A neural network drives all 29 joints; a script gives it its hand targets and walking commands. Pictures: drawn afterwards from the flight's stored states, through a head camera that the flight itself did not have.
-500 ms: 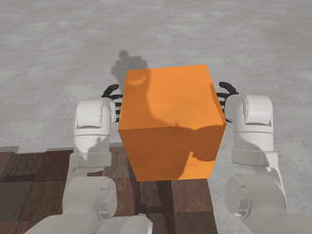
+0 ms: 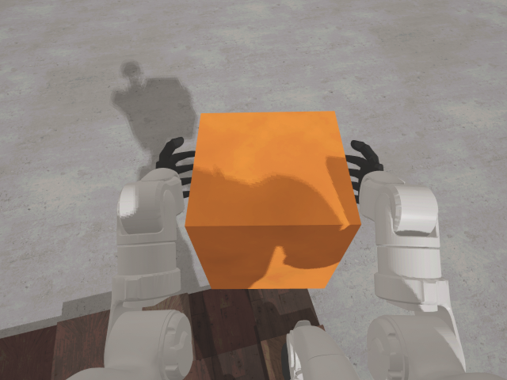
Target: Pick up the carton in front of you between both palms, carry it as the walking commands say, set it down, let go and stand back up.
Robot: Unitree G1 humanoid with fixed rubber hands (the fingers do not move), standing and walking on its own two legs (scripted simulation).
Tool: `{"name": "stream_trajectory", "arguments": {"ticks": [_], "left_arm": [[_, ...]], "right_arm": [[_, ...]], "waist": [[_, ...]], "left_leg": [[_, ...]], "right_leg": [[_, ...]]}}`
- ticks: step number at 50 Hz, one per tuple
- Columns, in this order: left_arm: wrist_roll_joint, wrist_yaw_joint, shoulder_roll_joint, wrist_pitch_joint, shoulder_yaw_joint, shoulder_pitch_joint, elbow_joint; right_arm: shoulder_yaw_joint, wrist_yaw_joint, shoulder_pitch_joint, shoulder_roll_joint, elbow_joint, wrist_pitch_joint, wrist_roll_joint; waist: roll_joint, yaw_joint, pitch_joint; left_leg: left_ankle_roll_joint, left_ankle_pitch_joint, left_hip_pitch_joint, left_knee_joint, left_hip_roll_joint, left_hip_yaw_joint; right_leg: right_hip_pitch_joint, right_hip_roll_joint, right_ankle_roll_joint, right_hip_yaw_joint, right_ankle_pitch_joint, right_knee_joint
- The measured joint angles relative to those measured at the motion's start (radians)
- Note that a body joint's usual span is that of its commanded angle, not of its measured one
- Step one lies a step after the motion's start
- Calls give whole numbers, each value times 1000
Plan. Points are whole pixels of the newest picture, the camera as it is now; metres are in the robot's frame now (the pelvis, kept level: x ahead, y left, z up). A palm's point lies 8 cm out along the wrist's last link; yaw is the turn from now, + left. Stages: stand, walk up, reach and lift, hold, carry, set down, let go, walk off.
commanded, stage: carry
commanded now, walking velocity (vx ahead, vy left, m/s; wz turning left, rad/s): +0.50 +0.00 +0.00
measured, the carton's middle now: (267, 208) +0.36 -0.03 +0.02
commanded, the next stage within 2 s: none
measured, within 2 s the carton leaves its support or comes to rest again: neither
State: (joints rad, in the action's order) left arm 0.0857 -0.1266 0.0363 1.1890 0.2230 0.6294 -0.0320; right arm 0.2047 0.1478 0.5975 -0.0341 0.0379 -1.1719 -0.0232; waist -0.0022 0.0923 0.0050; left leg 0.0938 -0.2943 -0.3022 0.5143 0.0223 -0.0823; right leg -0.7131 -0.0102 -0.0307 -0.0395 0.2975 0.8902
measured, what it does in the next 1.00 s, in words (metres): goes down: right foot, then left foot 0.04 m lower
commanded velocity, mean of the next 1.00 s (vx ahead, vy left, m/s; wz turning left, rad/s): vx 0.50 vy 0.00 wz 0.00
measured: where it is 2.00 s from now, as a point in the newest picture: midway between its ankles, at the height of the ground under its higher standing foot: (225, 147)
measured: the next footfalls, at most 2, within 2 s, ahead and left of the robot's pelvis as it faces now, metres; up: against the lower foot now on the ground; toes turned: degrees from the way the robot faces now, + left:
right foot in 0.10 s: +0.24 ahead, -0.10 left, +0.02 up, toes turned -2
left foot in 0.52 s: +0.51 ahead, +0.12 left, -0.03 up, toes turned +4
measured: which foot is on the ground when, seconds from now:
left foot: down 0.00-0.10, up 0.12-0.50, down 0.52-1.00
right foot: up 0.00-0.08, down 0.10-0.52, up 0.54-0.96, down 0.98-1.00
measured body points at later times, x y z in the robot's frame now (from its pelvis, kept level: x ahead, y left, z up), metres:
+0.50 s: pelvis +0.34 +0.02 -0.01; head +0.35 +0.02 +0.44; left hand +0.70 +0.21 +0.11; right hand +0.72 -0.10 +0.11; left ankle +0.47 +0.12 -0.74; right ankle +0.20 -0.10 -0.72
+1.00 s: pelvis +0.68 +0.04 -0.06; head +0.69 +0.05 +0.39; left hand +1.05 +0.18 +0.07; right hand +1.04 -0.12 +0.07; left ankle +0.49 +0.11 -0.75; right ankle +0.81 -0.01 -0.78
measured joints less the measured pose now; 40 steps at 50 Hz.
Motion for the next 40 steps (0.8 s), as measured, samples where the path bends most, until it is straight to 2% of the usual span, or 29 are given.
{"name": "stream_trajectory", "arguments": {"ticks": [2, 5, 6, 8, 9, 11, 16, 21, 24, 26, 28, 30, 31, 33, 40], "left_arm": [[4, 0, 7, -1, 6, -7, 28], [16, 1, 17, -2, 8, -5, 16], [26, 1, 23, -11, 6, 0, -1], [40, 2, 25, -26, -8, 21, -57], [40, 2, 22, -26, -14, 22, -82], [24, -1, 7, -18, -26, 12, -109], [-49, -21, -31, -5, -47, 13, -95], [-72, -26, -35, -20, -44, 53, -114], [-65, -20, -31, -30, -49, 68, -157], [-58, -12, -40, -32, -50, 73, -187], [-58, 2, -67, -42, -49, 89, -227], [-54, 9, -72, -41, -43, 76, -251], [-50, 9, -68, -33, -45, 65, -252], [-40, 7, -58, -17, -51, 48, -236], [-19, -2, -25, -8, -32, 13, -84]], "right_arm": [[0, 0, 7, 0, -10, 3, 4], [3, -4, 21, 13, 11, -2, 7], [2, -10, 33, 27, 30, -1, 8], [10, -24, 50, 47, 75, 4, 5], [13, -28, 51, 50, 96, 2, 1], [14, -31, 52, 44, 121, -12, -13], [23, -32, 52, 20, 74, -43, -47], [50, -33, 39, 2, 13, -49, -70], [62, -37, 30, 1, 20, -49, -78], [57, -38, 38, 1, 53, -47, -85], [46, -39, 46, -14, 99, -19, -101], [28, -34, 37, -20, 139, -8, -107], [22, -33, 23, -18, 143, -12, -101], [12, -27, -2, -9, 131, -20, -77], [2, -8, -13, 7, 43, 0, -15]], "waist": [[-2, 0, -9], [0, -24, -42], [24, -46, -54], [36, -84, -65], [28, -102, -71], [8, -135, -76], [-6, -197, -56], [5, -222, -60], [21, -219, -86], [44, -201, -99], [-7, -156, -99], [-21, -122, -91], [-19, -108, -86], [-17, -86, -71], [-12, -30, -16]], "left_leg": [[-20, 36, 35, 14, -7, -10], [-54, 199, 59, 132, -35, -40], [-61, 129, 41, 225, -49, -21], [-68, -73, -52, 479, -23, 51], [-62, -119, -101, 568, -9, 69], [-50, -138, -187, 625, -1, 80], [-63, -60, -337, 447, -40, 96], [-67, 200, -348, 151, -67, 91], [-49, 363, -272, -24, -63, 57], [-42, 434, -175, -115, -67, 24], [-30, 322, -175, -13, -27, -2], [-6, 221, -176, 69, -10, -9], [-2, 210, -165, 78, -7, -9], [1, 172, -135, 76, -2, -8], [11, 69, -10, 27, 15, -9]], "right_leg": [[27, 5, -9, -14, -89, -134], [155, 29, -40, -50, -246, -323], [168, 49, -46, -58, -203, -305], [178, 64, -53, -64, -110, -248], [192, 65, -55, -61, -81, -243], [230, 62, -48, -51, -51, -259], [333, 53, -44, -37, 14, -303], [449, 44, -14, -24, 105, -325], [513, 39, 7, -21, 182, -281], [522, 37, 16, -27, 148, -149], [453, 8, 14, 19, 186, 84], [347, 20, 11, 53, 192, 284], [298, 22, 11, 50, 168, 327], [205, 11, 12, 35, 121, 328], [-24, -21, 7, 10, -22, 131]]}}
